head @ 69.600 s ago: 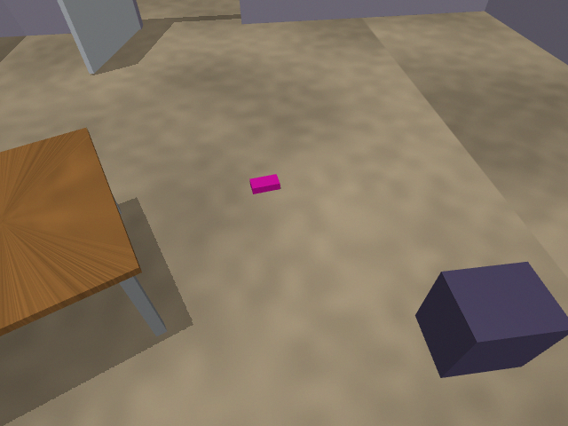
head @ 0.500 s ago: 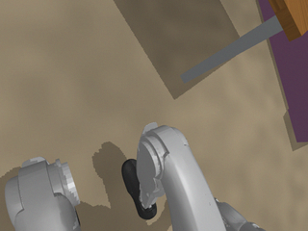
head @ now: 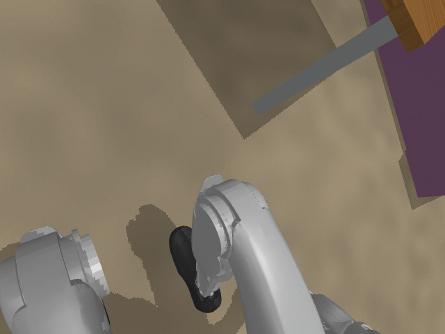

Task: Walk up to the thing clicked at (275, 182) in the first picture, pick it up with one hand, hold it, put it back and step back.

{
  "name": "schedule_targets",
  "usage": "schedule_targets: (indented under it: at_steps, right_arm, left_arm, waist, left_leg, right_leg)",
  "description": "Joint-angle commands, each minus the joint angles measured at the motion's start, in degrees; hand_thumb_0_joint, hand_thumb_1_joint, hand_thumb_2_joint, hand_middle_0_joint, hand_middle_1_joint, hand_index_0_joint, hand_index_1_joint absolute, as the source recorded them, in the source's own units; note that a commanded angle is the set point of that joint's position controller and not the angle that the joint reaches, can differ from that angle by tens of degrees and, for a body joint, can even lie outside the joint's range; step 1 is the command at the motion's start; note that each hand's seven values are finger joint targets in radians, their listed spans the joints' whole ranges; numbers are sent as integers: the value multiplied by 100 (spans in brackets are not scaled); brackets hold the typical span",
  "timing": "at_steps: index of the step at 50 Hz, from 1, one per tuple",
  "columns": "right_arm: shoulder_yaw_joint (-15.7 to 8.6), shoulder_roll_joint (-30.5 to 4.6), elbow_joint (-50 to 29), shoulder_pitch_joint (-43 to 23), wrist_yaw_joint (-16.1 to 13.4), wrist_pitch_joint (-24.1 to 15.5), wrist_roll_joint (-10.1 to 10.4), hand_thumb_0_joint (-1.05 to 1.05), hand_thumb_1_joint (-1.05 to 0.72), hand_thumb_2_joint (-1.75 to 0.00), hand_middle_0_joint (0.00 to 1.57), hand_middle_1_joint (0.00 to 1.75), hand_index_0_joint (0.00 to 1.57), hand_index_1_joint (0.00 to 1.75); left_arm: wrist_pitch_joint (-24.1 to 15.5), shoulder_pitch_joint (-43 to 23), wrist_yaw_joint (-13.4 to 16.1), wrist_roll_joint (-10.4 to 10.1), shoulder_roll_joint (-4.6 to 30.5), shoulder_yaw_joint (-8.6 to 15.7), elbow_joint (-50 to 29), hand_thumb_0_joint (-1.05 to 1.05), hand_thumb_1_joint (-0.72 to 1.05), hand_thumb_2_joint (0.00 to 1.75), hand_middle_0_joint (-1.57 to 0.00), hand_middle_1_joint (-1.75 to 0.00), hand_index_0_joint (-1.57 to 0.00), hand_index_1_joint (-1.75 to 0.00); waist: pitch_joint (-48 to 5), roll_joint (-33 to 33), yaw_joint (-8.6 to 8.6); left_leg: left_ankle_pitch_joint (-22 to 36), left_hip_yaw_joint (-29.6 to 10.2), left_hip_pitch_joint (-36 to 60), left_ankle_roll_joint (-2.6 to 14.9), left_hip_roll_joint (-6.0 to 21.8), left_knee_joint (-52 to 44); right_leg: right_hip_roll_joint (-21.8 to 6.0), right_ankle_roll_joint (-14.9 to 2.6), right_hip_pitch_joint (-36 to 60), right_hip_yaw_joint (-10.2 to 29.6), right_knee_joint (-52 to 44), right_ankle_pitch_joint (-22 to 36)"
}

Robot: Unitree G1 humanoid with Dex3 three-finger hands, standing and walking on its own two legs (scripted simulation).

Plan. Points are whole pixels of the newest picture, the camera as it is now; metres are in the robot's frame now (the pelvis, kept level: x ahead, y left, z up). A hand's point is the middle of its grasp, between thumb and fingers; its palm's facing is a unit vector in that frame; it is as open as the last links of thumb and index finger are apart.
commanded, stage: open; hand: left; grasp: from above
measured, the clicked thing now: out of the picture +0.43 +0.36 -0.28
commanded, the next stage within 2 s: withdraw in 0.86 s
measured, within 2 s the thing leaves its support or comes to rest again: rests again in 0.02 s
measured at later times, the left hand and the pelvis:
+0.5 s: hand out of the picture +0.42 +0.34 -0.24, palm faces -0.45 -0.14 -0.88, open 12.6 cm; pelvis +0.00 +0.00 +0.00, yaw +0 degrees
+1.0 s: hand out of the picture +0.42 +0.35 -0.24, palm faces -0.45 -0.13 -0.88, open 13.7 cm; pelvis +0.00 +0.00 +0.00, yaw +0 degrees
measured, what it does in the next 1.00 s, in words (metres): stands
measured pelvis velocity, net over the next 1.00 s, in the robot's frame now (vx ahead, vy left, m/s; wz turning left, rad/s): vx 0.00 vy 0.00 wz -0.01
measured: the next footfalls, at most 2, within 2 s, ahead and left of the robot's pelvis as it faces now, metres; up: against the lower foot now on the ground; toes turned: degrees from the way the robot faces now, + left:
none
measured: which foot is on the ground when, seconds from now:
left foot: down 0.00-1.00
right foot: down 0.00-1.00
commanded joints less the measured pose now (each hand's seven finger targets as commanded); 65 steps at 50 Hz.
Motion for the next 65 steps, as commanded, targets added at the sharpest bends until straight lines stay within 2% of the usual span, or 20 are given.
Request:
schedule_targets:
  at_steps: [1, 9, 13, 17, 19, 21, 26, 27, 33, 45, 48, 51, 54, 56, 58, 59, 60, 62, 63, 65]
  right_arm:
    - [-568, -1925, 42, 867, -87, -54, 42, 0, -89, -90, 20, 30, 20, 30]
    - [-586, -1988, 40, 716, 5, -182, 3, 0, -89, -90, 20, 30, 20, 30]
    - [-584, -1998, 58, 697, 22, -217, 38, 0, -89, -90, 20, 30, 20, 30]
    - [-620, -2008, 48, 745, 37, -239, 15, 0, -89, -90, 20, 30, 20, 30]
    - [-577, -1992, 67, 868, 41, -242, 35, 0, -89, -90, 20, 30, 20, 30]
    - [-506, -1926, 47, 886, 68, -252, 42, 0, -89, -90, 20, 30, 20, 30]
    - [-493, -1920, 47, 890, -4, -159, 58, 0, -89, -90, 20, 30, 20, 30]
    - [-549, -2004, 12, 895, -12, -166, 52, 0, -89, -90, 20, 30, 20, 30]
    - [-513, -1972, -5, 959, -52, -88, 58, 0, -89, -90, 20, 30, 20, 30]
    - [-446, -1958, -70, 904, 0, -132, 36, 0, -88, -90, 20, 30, 20, 30]
    - [-521, -2036, -58, 886, -11, -167, 45, 0, -89, -90, 20, 30, 20, 30]
    - [-500, -2013, -51, 840, -23, -202, 47, 0, -90, -90, 20, 30, 20, 30]
    - [-636, -2084, -38, 994, 29, -283, 83, 0, -90, -90, 20, 30, 20, 30]
    - [-730, -2027, -16, 1007, 71, -300, 88, 0, -90, -90, 20, 30, 20, 30]
    - [-872, -1934, -37, 1068, 134, -287, 130, 0, -90, -90, 20, 30, 20, 30]
    - [-905, -1855, -57, 1046, 189, -308, 156, 0, -90, -90, 20, 30, 20, 30]
    - [-970, -1784, 86, 1111, 222, -293, 198, 0, -90, -90, 20, 30, 20, 30]
    - [-1190, -1749, 110, 1172, 231, -204, 347, 0, -90, -90, 20, 30, 20, 30]
    - [-1284, -1705, 145, 1171, 250, -146, 430, 0, -90, -90, 20, 30, 20, 30]
    - [-1426, -1629, 212, 1197, 279, 33, 560, 0, -90, -90, 20, 30, 20, 30]
  left_arm:
    - [-25, -1352, 269, -59, 1373, 50, -704, 0, -1, 62, -50, -62, -51, -61]
    - [71, -1364, 372, -8, 1134, -98, -570, 0, -15, 71, -37, -72, -38, -71]
    - [133, -1463, 390, -15, 1298, -34, -670, 0, -20, 75, -34, -74, -34, -74]
    - [210, -1364, 360, -94, 1132, -83, -548, 0, -28, 79, -27, -82, -28, -81]
    - [208, -1416, 326, -142, 1342, 80, -559, 0, -31, 82, -23, -85, -24, -84]
    - [205, -1335, 257, -171, 1289, 18, -466, 0, -33, 83, -22, -86, -23, -85]
    - [112, -1323, 198, -268, 1510, 142, -636, 0, -38, 88, -18, -91, -18, -90]
    - [105, -1339, 167, -242, 1431, 44, -612, 0, -40, 88, -16, -93, -17, -92]
    - [13, -1238, 145, -235, 1584, 195, -753, 0, -43, 92, -12, -97, -13, -96]
    - [1, -1267, 184, -100, 1443, 46, -711, 0, -45, 98, -8, -104, -9, -102]
    - [4, -1298, 196, -89, 1343, -41, -661, 0, -45, 96, -7, -104, -9, -102]
    - [51, -1344, 262, -132, 1523, 58, -772, 0, -47, 96, -9, -100, -10, -99]
    - [132, -1662, 343, -115, 1753, 315, -1369, 0, -48, 96, -9, -99, -10, -98]
    - [262, -1511, 414, -157, 1814, 521, -1576, 0, -47, 95, -11, -96, -11, -96]
    - [434, -1398, 421, -264, 1701, 657, -1937, 0, -48, 96, -9, -97, -10, -97]
    - [531, -1541, 341, -326, 1397, 468, -2144, 0, -49, 96, -9, -97, -9, -96]
    - [623, -1423, 272, -464, 1242, 435, -2393, 0, -50, 97, -8, -98, -8, -97]
    - [851, -1140, 102, -671, 1345, 669, -2983, 0, -50, 97, -8, -98, -8, -97]
    - [977, -944, -69, -762, 1190, 576, -2997, 0, -51, 98, -8, -97, -8, -97]
    - [1218, -762, -488, -892, 603, 237, -2933, 0, -49, 98, -8, -96, -8, -96]
  waist:
    - [-3532, 3189, -193]
    - [-3198, 3304, -282]
    - [-3335, 3253, -209]
    - [-3429, 3119, -218]
    - [-3526, 3144, -240]
    - [-3492, 3087, -279]
    - [-3730, 2968, -185]
    - [-3624, 3056, -229]
    - [-3629, 3149, -180]
    - [-3251, 3151, -264]
    - [-3177, 3164, -301]
    - [-3315, 3055, -215]
    - [-3793, 3652, -116]
    - [-4128, 3848, 30]
    - [-4543, 4099, 174]
    - [-4585, 4173, 166]
    - [-4818, 4350, 346]
    - [-5302, 4683, 702]
    - [-5351, 4650, 804]
    - [-5108, 4193, 769]
  left_leg:
    - [1291, 269, 2719, -118, 181, -1790]
    - [1141, 125, 2813, -190, 208, -1909]
    - [1142, 153, 2759, -166, 202, -1929]
    - [1180, 250, 2648, -116, 181, -1832]
    - [1365, 252, 2718, -112, 181, -1795]
    - [1509, 282, 2678, -100, 183, -1665]
    - [1442, 397, 2517, -44, 169, -1639]
    - [1359, 403, 2514, -49, 163, -1645]
    - [1451, 264, 2721, -115, 192, -1810]
    - [1249, 183, 2697, -140, 213, -1852]
    - [1123, 224, 2625, -123, 197, -1838]
    - [989, 243, 2590, -101, 206, -1846]
    - [1406, 169, 3191, -205, 232, -1919]
    - [1560, 213, 3316, -230, 230, -1956]
    - [1755, 356, 3440, -229, 199, -1944]
    - [1755, 418, 3402, -226, 181, -1938]
    - [1868, 471, 3536, -236, 159, -2043]
    - [2092, 533, 3762, -259, 122, -2231]
    - [2161, 556, 3784, -264, 109, -2293]
    - [1980, 606, 3417, -213, 75, -2452]
  right_leg:
    - [215, -390, 1961, -429, -922, 1120]
    - [146, -369, 1498, -522, -772, 970]
    - [179, -382, 1688, -456, -882, 1001]
    - [208, -379, 1863, -435, -971, 1067]
    - [188, -362, 1964, -438, -961, 1220]
    - [165, -342, 2091, -419, -918, 1372]
    - [239, -358, 2444, -335, -1103, 1304]
    - [221, -371, 2316, -338, -1059, 1223]
    - [213, -383, 2201, -448, -997, 1214]
    - [184, -364, 1821, -498, -908, 1061]
    - [186, -365, 1818, -467, -949, 993]
    - [202, -362, 1914, -441, -1036, 879]
    - [137, -381, 1794, -455, -845, 1167]
    - [155, -411, 1934, -415, -841, 1310]
    - [163, -435, 2059, -343, -906, 1478]
    - [152, -440, 1975, -313, -899, 1483]
    - [162, -465, 2006, -299, -986, 1528]
    - [134, -510, 1937, -228, -1025, 1566]
    - [111, -528, 1880, -169, -1025, 1557]
    - [85, -532, 1720, -109, -1179, 1386]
